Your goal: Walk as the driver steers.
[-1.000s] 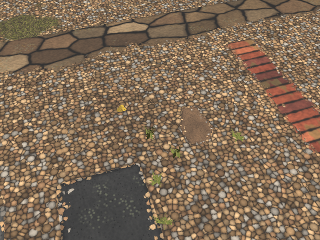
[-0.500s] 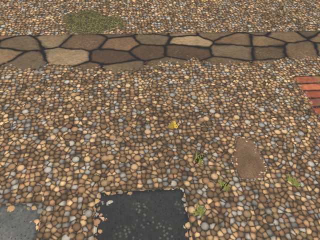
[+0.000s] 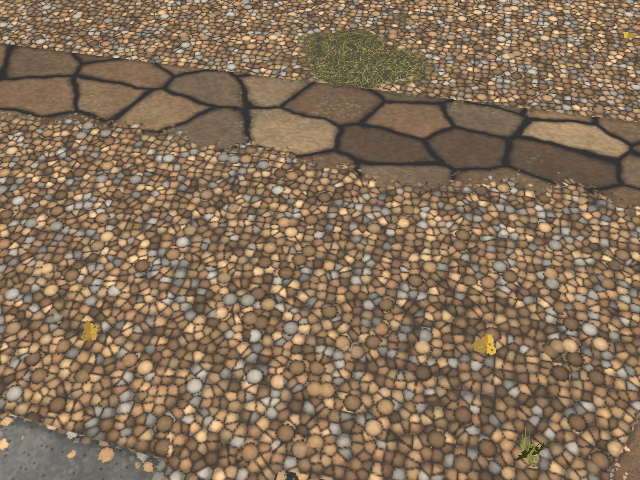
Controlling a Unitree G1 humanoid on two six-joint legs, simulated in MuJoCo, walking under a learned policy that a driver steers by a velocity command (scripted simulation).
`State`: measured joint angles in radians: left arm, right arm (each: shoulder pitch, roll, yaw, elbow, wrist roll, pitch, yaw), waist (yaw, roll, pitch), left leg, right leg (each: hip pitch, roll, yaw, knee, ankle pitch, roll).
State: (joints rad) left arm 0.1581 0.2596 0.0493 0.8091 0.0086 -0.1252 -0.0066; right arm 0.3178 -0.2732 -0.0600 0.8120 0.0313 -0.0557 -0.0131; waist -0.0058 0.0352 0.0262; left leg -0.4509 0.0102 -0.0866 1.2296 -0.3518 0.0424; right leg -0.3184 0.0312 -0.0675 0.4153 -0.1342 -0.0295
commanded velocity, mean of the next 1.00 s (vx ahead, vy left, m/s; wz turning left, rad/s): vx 0.50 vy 0.00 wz -0.15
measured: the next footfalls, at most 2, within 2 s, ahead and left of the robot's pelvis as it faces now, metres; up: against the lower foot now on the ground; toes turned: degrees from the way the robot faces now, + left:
left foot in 0.36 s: +0.34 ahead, +0.18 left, +0.00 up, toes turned +8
right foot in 0.92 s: +0.63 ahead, -0.07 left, +0.00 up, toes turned -14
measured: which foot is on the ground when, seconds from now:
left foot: up 0.00-0.34, down 0.36-0.90, up 0.92-1.00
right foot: down 0.00-0.36, up 0.38-0.90, down 0.92-1.00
